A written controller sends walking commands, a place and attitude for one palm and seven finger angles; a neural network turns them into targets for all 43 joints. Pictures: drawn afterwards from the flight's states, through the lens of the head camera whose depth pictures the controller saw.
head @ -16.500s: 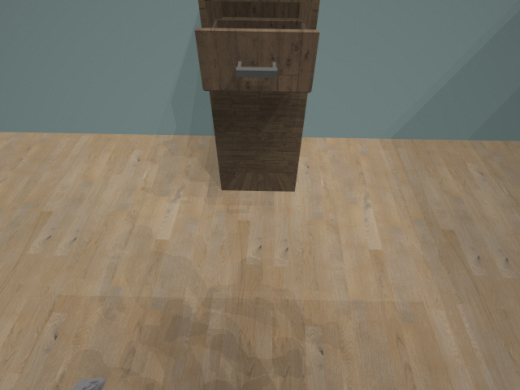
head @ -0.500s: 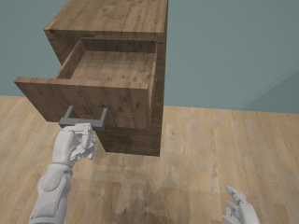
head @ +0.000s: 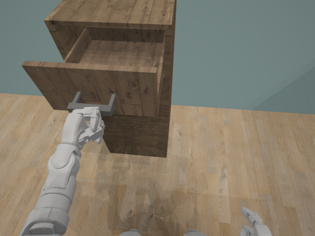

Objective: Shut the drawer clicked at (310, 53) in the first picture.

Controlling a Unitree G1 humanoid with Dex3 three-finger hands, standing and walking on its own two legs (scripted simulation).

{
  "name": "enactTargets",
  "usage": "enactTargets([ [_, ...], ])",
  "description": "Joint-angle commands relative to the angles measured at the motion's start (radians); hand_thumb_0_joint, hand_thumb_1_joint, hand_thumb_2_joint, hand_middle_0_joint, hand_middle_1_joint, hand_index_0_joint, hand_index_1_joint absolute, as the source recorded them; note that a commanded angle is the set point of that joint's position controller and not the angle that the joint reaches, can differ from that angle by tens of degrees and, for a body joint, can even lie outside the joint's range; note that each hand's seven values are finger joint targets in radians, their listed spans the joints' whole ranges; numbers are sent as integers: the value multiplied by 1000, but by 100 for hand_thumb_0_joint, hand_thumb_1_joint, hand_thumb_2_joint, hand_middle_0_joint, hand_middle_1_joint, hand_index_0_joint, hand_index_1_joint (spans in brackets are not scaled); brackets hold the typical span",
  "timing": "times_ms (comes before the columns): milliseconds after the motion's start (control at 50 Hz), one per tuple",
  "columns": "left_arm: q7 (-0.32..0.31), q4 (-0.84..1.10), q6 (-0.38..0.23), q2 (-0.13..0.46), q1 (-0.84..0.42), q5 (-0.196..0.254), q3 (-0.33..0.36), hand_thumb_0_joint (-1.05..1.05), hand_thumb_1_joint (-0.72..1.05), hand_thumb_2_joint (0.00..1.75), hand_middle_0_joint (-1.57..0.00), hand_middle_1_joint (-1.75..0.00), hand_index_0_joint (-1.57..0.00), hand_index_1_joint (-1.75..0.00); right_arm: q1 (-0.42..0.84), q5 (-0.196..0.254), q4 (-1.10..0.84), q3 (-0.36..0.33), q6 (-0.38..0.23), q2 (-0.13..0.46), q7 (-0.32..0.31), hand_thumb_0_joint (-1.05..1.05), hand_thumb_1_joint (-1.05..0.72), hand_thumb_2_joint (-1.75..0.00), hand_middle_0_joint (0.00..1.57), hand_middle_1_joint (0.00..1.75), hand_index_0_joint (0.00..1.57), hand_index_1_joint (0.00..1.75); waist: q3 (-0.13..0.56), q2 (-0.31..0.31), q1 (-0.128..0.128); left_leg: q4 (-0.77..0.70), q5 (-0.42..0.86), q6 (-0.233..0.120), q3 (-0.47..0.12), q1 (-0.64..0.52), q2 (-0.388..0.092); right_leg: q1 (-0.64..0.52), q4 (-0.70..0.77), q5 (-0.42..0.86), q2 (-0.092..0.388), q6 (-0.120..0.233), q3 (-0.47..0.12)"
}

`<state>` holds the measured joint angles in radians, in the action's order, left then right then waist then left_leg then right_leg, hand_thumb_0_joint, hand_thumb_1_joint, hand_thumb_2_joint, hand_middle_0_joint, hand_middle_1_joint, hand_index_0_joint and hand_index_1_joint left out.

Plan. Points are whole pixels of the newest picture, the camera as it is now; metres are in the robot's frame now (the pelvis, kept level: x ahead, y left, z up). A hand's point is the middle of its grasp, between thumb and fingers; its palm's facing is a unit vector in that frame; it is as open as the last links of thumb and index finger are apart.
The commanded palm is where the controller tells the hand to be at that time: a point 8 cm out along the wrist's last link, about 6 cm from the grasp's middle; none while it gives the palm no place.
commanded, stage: push the drawer shut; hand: left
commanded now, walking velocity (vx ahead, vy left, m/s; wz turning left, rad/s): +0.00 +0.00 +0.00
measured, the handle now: (93, 103) +0.44 +0.20 +0.07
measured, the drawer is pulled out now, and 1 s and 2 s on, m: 0.19 0.05 0.00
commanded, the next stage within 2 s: pull the fist back off the drawer in 1.74 s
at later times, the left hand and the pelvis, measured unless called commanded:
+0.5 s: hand (107, 104) +0.44 +0.16 +0.07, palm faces -0.08 -1.00 -0.03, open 2.9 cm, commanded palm +0.43 +0.21 +0.07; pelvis +0.01 +0.01 +0.00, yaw -2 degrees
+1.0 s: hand (113, 89) +0.50 +0.15 +0.07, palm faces -0.06 -1.00 -0.02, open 2.8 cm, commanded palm +0.50 +0.20 +0.07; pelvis +0.01 +0.02 -0.01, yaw -2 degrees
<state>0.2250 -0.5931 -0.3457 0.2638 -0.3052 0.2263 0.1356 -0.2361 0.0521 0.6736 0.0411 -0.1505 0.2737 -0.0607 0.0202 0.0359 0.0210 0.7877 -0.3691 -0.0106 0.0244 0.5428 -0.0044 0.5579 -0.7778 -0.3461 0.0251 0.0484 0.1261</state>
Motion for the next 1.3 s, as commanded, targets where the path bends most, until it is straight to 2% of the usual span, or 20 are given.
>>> enactTargets([
  [0, -17, 159, -68, 158, -567, 16, 46, 0, 90, 90, -140, -160, -140, -160, -7, 1, -107, -44, -32, 125, -5, 0, -90, -90, 20, 30, 20, 30, 285, -55, 80, -126, -9, -14, -50, -55, 10, -122, 160, -19, -3, -39, -151],
  [60, -16, 115, -76, 153, -638, 13, 41, 0, 90, 90, -140, -160, -140, -160, -22, 0, -102, -46, -27, 127, -2, 0, -90, -90, 20, 30, 20, 30, 298, -19, 84, -127, -9, -11, -53, -71, 11, -99, 149, -3, -7, -34, -141],
  [80, -21, 88, -81, 190, -638, 5, 70, 0, 90, 90, -140, -160, -140, -160, -34, -2, -96, -47, -22, 132, -3, 0, -90, -90, 20, 30, 20, 30, 303, -54, 84, -126, 2, -13, -56, -61, 7, -110, 145, 5, -9, -35, -138],
  [100, -18, 68, -81, 152, -638, 6, 44, 0, 90, 90, -140, -160, -140, -160, -36, -2, -102, -46, -20, 127, 0, 0, -90, -90, 20, 30, 20, 30, 310, -38, 83, -126, 11, -13, -51, -61, 10, -112, 143, 19, -8, -35, -140],
  [160, -22, 24, -89, 157, -716, 3, 48, 0, 90, 90, -140, -160, -140, -160, -54, -2, -91, -49, -13, 131, 2, 0, -90, -90, 20, 30, 20, 30, 305, -40, 95, -123, 1, -12, -52, -60, 9, -85, 140, 17, -10, -35, -134],
  [340, -26, -109, -113, 228, -791, -21, 127, 0, 90, 90, -140, -160, -140, -160, -119, -17, -78, -57, 15, 140, 15, 0, -90, -90, 20, 30, 20, 30, 376, -39, 90, -106, 88, -12, -46, -50, 9, -113, 105, 127, -19, -30, -130],
  [460, -13, -182, -120, 249, -848, -24, 150, 0, 90, 90, -140, -160, -140, -160, -147, -20, -73, -60, 35, 144, 19, 0, -90, -90, 20, 30, 20, 30, 355, -52, 106, -93, 90, -14, -40, -23, 5, -82, 100, 134, -26, -32, -129],
  [520, -14, -183, -129, 236, -883, -32, 139, 0, 90, 90, -140, -160, -140, -160, -159, -24, -74, -62, 42, 143, 23, 0, -90, -90, 20, 30, 20, 30, 380, 3, 109, -88, 125, -11, -48, -58, 2, -49, 81, 159, -29, -26, -118],
  [580, -20, -218, -128, 257, -904, -40, 157, 0, 90, 90, -140, -160, -140, -160, -181, -29, -63, -66, 51, 150, 25, 0, -90, -90, 20, 30, 20, 30, 388, -14, 119, -74, 145, -12, -54, -63, -3, -21, 71, 164, -35, -26, -111],
  [620, -26, -191, -134, 246, -923, -45, 150, 0, 90, 90, -140, -160, -140, -160, -191, -33, -67, -69, 55, 148, 31, 0, -90, -90, 20, 30, 20, 30, 445, 13, 116, -67, 193, -8, -61, -101, -4, -22, 57, 197, -35, -26, -107],
  [700, -36, -237, -128, 202, -994, -56, 108, 0, 90, 90, -140, -160, -140, -160, -209, -35, -50, -71, 66, 148, 36, 0, -90, -90, 20, 30, 20, 30, 412, 7, 150, -55, 195, -8, -72, -114, -13, 55, 54, 174, -42, -28, -97],
  [760, -51, -262, -124, 261, -1040, -70, 146, 0, 90, 90, -140, -160, -140, -160, -222, -38, -45, -70, 75, 157, 36, 0, -90, -90, 20, 30, 20, 30, 409, -20, 157, -52, 150, -13, -71, -63, -9, 44, 55, 147, -40, -30, -104],
  [820, -58, -275, -126, 252, -1074, -83, 140, 0, 90, 90, -140, -160, -140, -160, -234, -44, -41, -70, 81, 155, 38, 0, -90, -90, 20, 30, 20, 30, 442, 27, 163, -37, 192, -12, -73, -94, -9, 70, 42, 169, -42, -28, -101],
  [1000, -66, -347, -126, 330, -1147, -106, 188, 0, 90, 90, -140, -160, -140, -160, -271, -55, -37, -65, 100, 167, 43, 0, -90, -90, 20, 30, 20, 30, 472, 17, 186, -6, 199, -16, -77, -53, -11, 83, 29, 175, -47, -30, -106],
  [1100, -71, -351, -126, 342, -1201, -118, 188, 0, 90, 90, -140, -160, -140, -160, -290, -61, -36, -65, 109, 169, 46, 0, -90, -90, 20, 30, 20, 30, 505, 56, 201, 10, 217, -18, -77, -61, -12, 99, 25, 186, -48, -31, -109],
  [1140, -74, -380, -119, 335, -1205, -121, 187, 0, 90, 90, -140, -160, -140, -160, -299, -63, -33, -65, 113, 169, 48, 0, -90, -90, 20, 30, 20, 30, 485, 50, 208, 13, 209, -19, -75, -45, -12, 107, 31, 180, -49, -32, -109],
  [1160, -77, -391, -116, 371, -1211, -126, 210, 0, 90, 90, -140, -160, -140, -160, -307, -65, -30, -64, 115, 174, 49, 0, -90, -90, 20, 30, 20, 30, 478, 56, 202, 14, 201, -18, -76, -27, -12, 105, 29, 171, -49, -30, -110],
  [1200, -80, -398, -115, 366, -1246, -133, 196, 0, 90, 90, -140, -160, -140, -160, -317, -66, -28, -63, 120, 176, 49, 0, -90, -90, 20, 30, 20, 30, 474, 44, 223, 15, 186, -22, -79, -22, -13, 119, 32, 159, -51, -34, -110],
  [1220, -82, -412, -113, 383, -1239, -139, 211, 0, 90, 90, -140, -160, -140, -160, -320, -67, -31, -64, 121, 178, 50, 0, -90, -90, 20, 30, 20, 30, 476, 41, 214, 17, 171, -22, -77, -4, -12, 114, 32, 146, -51, -32, -113],
  [1280, -87, -430, -104, 385, -1283, -146, 202, 0, 90, 90, -140, -160, -140, -160, -336, -71, -23, -62, 124, 181, 49, 0, -90, -90, 20, 30, 20, 30, 460, 38, 240, 26, 164, -27, -79, 13, -13, 136, 35, 139, -51, -34, -114],
])
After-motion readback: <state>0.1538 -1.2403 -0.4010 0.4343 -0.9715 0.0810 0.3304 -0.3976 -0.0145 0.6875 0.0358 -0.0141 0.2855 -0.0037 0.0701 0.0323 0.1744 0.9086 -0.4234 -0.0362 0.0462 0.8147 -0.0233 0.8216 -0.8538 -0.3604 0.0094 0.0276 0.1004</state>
